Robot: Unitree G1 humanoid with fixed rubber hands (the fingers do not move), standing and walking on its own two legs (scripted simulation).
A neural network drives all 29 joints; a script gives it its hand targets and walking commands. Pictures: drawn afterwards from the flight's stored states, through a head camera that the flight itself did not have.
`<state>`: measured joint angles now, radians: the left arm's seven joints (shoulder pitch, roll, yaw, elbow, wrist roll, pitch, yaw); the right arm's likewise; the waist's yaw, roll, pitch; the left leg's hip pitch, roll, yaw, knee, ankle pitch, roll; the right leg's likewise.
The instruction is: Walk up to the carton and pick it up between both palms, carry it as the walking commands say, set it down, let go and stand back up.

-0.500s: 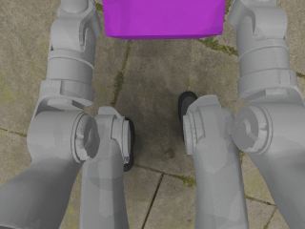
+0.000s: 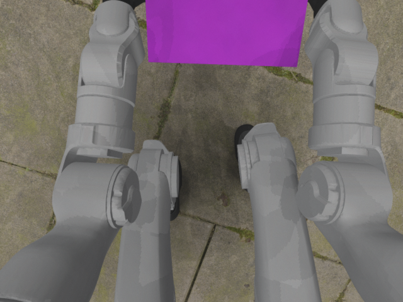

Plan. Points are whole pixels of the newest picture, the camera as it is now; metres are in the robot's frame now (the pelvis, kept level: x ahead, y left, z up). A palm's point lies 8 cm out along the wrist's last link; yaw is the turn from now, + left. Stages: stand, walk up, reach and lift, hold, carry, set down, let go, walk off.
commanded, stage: reach and lift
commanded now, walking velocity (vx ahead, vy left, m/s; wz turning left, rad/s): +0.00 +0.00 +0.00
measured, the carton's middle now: out of the picture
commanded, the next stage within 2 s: none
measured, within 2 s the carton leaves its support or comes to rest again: neither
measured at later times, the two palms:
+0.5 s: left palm out of the picture +0.53 +0.08 -0.05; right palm out of the picture +0.49 -0.21 -0.05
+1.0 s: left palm out of the picture +0.51 +0.07 +0.02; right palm out of the picture +0.47 -0.21 +0.02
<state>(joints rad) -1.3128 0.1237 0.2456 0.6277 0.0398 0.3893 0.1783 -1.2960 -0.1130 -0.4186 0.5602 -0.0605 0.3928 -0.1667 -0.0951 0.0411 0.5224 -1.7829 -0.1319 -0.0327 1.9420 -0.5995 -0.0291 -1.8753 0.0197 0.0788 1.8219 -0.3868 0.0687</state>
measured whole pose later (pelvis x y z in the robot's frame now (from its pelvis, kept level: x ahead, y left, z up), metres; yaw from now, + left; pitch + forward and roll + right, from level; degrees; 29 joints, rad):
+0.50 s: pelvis -0.01 +0.00 +0.05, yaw -1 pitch +21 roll +2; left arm -1.27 0.13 0.30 0.64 0.08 0.42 0.12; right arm -1.24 -0.04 -0.41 0.51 -0.09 0.43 -0.22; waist -0.09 0.02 0.52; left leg -1.57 -0.11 -0.01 1.76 -0.56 -0.02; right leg -1.67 0.04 0.11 1.66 -0.35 0.07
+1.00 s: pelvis +0.00 +0.00 +0.11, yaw -2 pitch +16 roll +1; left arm -1.13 0.07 0.26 0.55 0.06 0.44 0.17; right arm -1.11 -0.02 -0.41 0.47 -0.09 0.42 -0.19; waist -0.09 0.03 0.52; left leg -1.32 -0.10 -0.03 1.58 -0.54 -0.02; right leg -1.42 0.04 0.10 1.49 -0.34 0.06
